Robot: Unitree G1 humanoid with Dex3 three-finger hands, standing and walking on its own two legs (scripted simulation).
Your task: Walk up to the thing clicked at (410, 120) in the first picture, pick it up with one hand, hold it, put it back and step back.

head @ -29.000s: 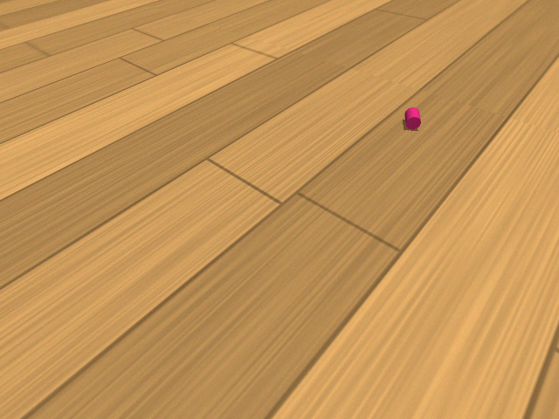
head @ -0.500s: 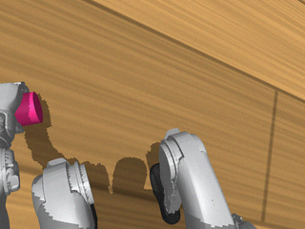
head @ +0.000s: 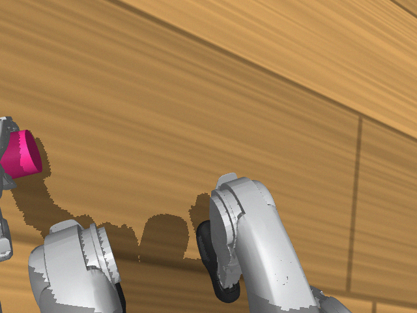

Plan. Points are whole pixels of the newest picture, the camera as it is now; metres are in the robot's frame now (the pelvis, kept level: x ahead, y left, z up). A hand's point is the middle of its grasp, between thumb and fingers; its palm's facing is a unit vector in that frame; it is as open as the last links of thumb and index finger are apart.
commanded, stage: rest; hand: left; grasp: from above
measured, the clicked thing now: out of the picture +0.45 +0.30 -0.26
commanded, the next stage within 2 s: open in 0.28 s
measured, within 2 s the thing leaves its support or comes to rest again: rests again in 1.00 s
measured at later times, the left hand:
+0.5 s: hand out of the picture +0.44 +0.30 -0.23, palm faces -0.48 -0.11 -0.87, open 11.2 cm
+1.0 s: hand out of the picture +0.45 +0.30 -0.24, palm faces -0.45 -0.11 -0.89, open 12.8 cm
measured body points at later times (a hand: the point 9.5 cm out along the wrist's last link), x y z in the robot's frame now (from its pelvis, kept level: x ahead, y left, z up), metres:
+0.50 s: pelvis +0.00 +0.00 +0.00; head +0.27 +0.11 +0.34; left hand +0.46 +0.30 -0.18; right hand +0.04 -0.26 -0.07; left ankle +0.06 +0.13 -0.27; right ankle +0.11 -0.13 -0.27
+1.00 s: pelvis +0.00 +0.00 +0.00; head +0.27 +0.12 +0.34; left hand +0.47 +0.30 -0.19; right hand +0.03 -0.26 -0.06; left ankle +0.06 +0.13 -0.27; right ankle +0.11 -0.13 -0.27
